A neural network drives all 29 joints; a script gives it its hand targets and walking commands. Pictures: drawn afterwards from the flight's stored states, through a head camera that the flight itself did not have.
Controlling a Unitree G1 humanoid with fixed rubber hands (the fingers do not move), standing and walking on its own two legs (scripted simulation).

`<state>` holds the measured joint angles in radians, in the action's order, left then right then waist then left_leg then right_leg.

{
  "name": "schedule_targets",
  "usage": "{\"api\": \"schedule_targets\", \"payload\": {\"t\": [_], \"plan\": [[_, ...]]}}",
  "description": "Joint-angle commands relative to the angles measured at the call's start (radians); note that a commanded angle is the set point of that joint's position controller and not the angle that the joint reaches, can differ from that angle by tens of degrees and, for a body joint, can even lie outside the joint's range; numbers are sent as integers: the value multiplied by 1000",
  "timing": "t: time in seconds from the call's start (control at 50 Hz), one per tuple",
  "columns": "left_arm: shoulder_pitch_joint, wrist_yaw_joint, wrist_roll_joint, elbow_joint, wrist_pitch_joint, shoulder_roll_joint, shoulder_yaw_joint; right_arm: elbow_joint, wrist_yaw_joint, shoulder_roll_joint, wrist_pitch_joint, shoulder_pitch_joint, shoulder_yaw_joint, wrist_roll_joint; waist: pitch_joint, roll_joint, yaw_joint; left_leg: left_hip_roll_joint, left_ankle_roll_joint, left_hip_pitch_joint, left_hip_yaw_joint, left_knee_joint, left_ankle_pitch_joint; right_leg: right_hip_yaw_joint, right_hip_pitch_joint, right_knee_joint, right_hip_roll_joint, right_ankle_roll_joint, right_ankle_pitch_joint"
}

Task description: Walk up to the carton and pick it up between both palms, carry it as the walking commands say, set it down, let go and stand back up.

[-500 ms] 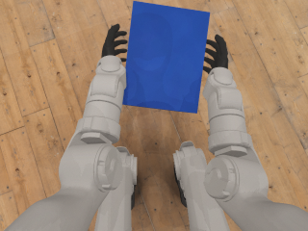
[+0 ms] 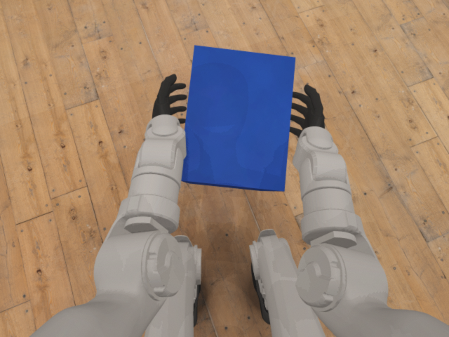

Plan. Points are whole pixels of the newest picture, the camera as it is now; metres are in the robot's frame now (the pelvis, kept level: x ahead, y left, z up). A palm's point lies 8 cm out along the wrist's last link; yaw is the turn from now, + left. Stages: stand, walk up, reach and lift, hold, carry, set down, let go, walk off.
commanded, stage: reach and lift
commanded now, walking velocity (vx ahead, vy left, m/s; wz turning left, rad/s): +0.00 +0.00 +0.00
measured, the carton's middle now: (233, 130) +0.49 -0.03 -0.13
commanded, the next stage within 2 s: none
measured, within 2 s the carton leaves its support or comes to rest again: neither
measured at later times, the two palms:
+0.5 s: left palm (151, 115) +0.46 +0.10 +0.02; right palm (323, 125) +0.43 -0.15 +0.02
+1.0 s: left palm (139, 107) +0.44 +0.10 +0.09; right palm (350, 118) +0.41 -0.15 +0.09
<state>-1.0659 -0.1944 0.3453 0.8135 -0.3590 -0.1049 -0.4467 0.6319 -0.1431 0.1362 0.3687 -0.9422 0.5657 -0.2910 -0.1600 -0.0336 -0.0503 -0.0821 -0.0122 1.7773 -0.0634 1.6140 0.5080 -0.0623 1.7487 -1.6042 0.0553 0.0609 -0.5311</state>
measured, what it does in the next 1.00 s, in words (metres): rises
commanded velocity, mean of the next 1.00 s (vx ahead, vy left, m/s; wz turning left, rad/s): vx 0.00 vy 0.00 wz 0.00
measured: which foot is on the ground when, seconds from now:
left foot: down 0.00-1.00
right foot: down 0.00-1.00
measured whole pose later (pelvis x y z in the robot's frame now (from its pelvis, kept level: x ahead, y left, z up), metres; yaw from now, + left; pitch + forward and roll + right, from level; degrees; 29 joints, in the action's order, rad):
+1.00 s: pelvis +0.03 +0.00 +0.13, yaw +0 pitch +27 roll -1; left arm -0.74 -0.16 0.37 0.67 -0.30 -0.21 -0.43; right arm 0.53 -0.12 0.23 0.32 -0.65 0.52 -0.32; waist -0.12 -0.02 -0.05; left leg -0.06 0.00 1.19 -0.07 1.10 0.38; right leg -0.08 1.17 -1.09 0.04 0.04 -0.40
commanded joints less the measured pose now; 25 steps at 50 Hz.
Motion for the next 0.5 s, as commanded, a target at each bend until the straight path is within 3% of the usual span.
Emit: {"api": "schedule_targets", "payload": {"t": [0.0, 0.02, 0.04, 0.06, 0.12, 0.18, 0.2, 0.22, 0.24, 0.26, 0.28, 0.3, 0.32, 0.34, 0.4, 0.42, 0.44, 0.48], "plan": [[-503, 300, -130, 153, 39, -1029, 354, 134, 308, 988, -10, -690, -517, 135, -816, 10, -16, -121, 20, -533, 74, -208, -189, 121, -449, 198, 130, -10, 227], [-477, 303, -129, 119, 42, -1075, 378, 99, 307, 1024, -18, -684, -532, 138, -860, -12, 4, -126, 12, -600, 82, -224, -221, 126, -471, 222, 132, -9, 232], [-495, 301, -141, 106, 49, -1076, 380, 108, 302, 1029, -18, -647, -536, 134, -860, 10, -18, -123, 13, -599, 80, -230, -224, 123, -481, 227, 136, -12, 240], [-499, 302, -144, 103, 52, -1051, 388, 90, 300, 1010, -23, -662, -538, 145, -882, -13, -7, -125, 15, -582, 78, -219, -237, 106, -522, 222, 128, -15, 266], [-503, 305, -191, 39, 65, -1099, 456, 34, 295, 1008, -40, -680, -597, 166, -935, -2, -42, -122, 4, -666, 68, -238, -281, 117, -564, 240, 129, -16, 303], [-493, 299, -187, 39, 56, -1106, 466, 51, 294, 1008, -34, -672, -599, 163, -925, -19, -42, -114, -5, -706, 63, -266, -260, 109, -575, 259, 124, -20, 280], [-504, 299, -185, 67, 52, -1099, 463, 86, 297, 979, -33, -672, -558, 142, -873, -46, -60, -109, -5, -698, 39, -277, -220, 115, -528, 251, 123, -28, 231], [-498, 296, -185, 23, 55, -1123, 469, 75, 300, 1034, -29, -627, -594, 153, -904, -9, -44, -111, -4, -731, 44, -289, -224, 114, -564, 280, 129, -26, 234], [-477, 298, -157, 96, 43, -1085, 428, 102, 304, 1005, -25, -639, -549, 140, -798, -32, -39, -105, -1, -691, 33, -309, -182, 115, -502, 276, 126, -27, 196], [-438, 297, -155, 74, 44, -1110, 439, 51, 307, 1027, -28, -676, -587, 153, -862, -30, -25, -112, 2, -743, 57, -312, -220, 115, -577, 292, 129, -24, 228], [-447, 299, -186, 25, 47, -1129, 476, 4, 306, 1010, -32, -658, -610, 163, -947, -30, -58, -108, 0, -783, 50, -311, -267, 118, -610, 290, 128, -22, 280], [-412, 296, -156, 95, 38, -1115, 434, 69, 311, 1029, -19, -627, -582, 154, -875, -29, -13, -107, 0, -761, 42, -334, -239, 113, -594, 301, 119, -17, 244], [-407, 296, -140, 102, 35, -1122, 429, 89, 313, 998, -19, -606, -544, 117, -858, -30, -52, -107, -3, -747, 43, -332, -224, 108, -591, 312, 117, -23, 232], [-401, 302, -146, 98, 40, -1118, 426, 62, 316, 1019, -21, -629, -582, 146, -831, -22, -12, -105, 2, -761, 43, -342, -218, 103, -591, 319, 119, -24, 219], [-391, 304, -135, 68, 43, -1134, 432, 54, 324, 1047, -19, -596, -593, 142, -858, -10, -14, -107, 4, -779, 47, -364, -269, 92, -676, 357, 117, -22, 280], [-368, 305, -151, 64, 45, -1159, 454, 70, 320, 1048, -21, -545, -579, 130, -870, -15, -45, -101, -3, -812, 40, -374, -297, 102, -678, 362, 120, -20, 304], [-383, 305, -163, 38, 56, -1132, 472, 66, 321, 1064, -26, -539, -599, 147, -859, 6, -20, -98, 5, -830, 27, -384, -322, 99, -687, 356, 119, -22, 319], [-334, 306, -146, 56, 58, -1145, 465, 66, 321, 1058, -32, -491, -588, 140, -826, -28, -22, -95, 3, -854, 24, -414, -334, 83, -687, 392, 119, -25, 336]]}}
